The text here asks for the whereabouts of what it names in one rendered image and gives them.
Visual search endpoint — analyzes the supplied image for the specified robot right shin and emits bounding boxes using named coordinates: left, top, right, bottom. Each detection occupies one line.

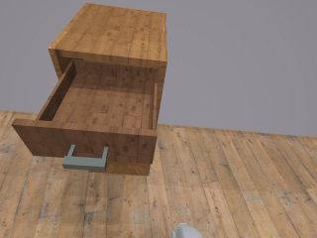
left=177, top=223, right=187, bottom=227

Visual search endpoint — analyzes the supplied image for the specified cabinet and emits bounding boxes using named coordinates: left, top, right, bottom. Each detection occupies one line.
left=48, top=3, right=167, bottom=177

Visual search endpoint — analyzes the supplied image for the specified right robot thigh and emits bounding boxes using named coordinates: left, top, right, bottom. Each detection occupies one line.
left=171, top=225, right=203, bottom=238

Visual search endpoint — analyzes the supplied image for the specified drawer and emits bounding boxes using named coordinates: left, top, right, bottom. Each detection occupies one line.
left=11, top=59, right=159, bottom=165

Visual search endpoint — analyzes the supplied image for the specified handle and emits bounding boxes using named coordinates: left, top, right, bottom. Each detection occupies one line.
left=61, top=144, right=109, bottom=172

